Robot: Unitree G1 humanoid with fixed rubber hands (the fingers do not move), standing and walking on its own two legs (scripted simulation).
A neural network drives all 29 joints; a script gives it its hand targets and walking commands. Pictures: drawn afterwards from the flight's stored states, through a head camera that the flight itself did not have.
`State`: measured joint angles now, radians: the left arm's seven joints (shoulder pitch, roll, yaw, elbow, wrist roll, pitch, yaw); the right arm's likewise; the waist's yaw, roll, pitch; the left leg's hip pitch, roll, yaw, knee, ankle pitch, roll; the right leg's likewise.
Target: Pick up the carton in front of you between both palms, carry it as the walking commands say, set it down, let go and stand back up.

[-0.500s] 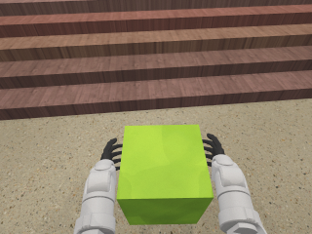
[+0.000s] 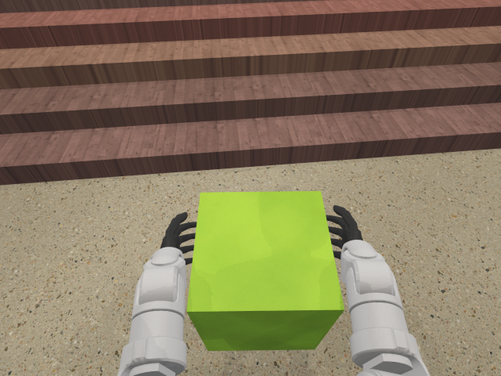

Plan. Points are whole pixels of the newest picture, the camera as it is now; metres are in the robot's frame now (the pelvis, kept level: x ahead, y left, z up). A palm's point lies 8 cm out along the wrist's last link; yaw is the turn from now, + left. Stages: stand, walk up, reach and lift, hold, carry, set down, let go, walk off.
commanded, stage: reach and lift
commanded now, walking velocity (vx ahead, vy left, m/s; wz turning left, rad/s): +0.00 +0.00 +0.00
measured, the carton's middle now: (261, 275) +0.30 +0.00 -0.05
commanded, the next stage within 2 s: hold in 0.42 s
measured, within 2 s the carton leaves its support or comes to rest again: neither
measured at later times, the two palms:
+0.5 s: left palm (171, 253) +0.29 +0.15 +0.04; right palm (354, 244) +0.30 -0.15 +0.05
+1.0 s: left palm (170, 253) +0.29 +0.15 +0.05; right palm (358, 246) +0.29 -0.15 +0.06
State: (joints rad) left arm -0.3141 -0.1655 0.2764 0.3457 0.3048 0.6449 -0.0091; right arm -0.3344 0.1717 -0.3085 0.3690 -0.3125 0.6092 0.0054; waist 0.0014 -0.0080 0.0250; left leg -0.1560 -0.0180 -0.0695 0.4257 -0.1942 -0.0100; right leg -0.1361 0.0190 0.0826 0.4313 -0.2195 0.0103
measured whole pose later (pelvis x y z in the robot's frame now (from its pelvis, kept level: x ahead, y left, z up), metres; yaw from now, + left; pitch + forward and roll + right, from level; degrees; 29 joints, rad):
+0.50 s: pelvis +0.01 +0.00 +0.00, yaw +0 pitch -6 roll +0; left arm -0.24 -0.15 0.20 0.23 0.26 0.73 0.00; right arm -0.26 0.15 -0.22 0.25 -0.27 0.70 -0.01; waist 0.00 -0.01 0.02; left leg -0.08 -0.01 -0.07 0.36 -0.18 -0.01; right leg -0.06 0.02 0.08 0.37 -0.21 0.01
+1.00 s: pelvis +0.00 +0.00 +0.00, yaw +0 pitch -8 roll +0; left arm -0.29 -0.16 0.23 0.24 0.29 0.77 -0.01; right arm -0.31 0.17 -0.27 0.26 -0.30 0.74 0.01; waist 0.00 -0.01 0.04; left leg -0.07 -0.02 -0.07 0.38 -0.17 -0.01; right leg -0.05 0.02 0.08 0.39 -0.20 0.01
